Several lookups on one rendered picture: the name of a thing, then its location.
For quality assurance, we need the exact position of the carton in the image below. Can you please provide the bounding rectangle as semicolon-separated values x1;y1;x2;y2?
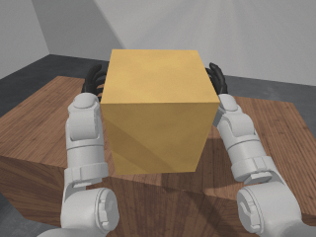
100;49;220;175

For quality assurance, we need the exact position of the right robot hand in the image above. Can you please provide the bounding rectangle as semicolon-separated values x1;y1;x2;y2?
205;62;228;95

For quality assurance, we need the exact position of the left robot hand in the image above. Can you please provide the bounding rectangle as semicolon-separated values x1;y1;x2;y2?
81;64;108;102

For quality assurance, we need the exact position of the pedestal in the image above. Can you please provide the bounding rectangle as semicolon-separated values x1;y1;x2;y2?
0;76;316;237

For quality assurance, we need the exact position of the robot right upper arm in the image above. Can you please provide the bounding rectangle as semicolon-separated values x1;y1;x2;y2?
236;181;316;237

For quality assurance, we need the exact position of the robot left upper arm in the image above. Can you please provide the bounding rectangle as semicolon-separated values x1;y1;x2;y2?
37;188;119;237

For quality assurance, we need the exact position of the robot left forearm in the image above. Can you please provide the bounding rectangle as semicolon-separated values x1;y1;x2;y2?
60;93;109;226

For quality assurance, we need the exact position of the robot right forearm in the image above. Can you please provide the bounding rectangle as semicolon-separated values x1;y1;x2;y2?
212;94;302;219

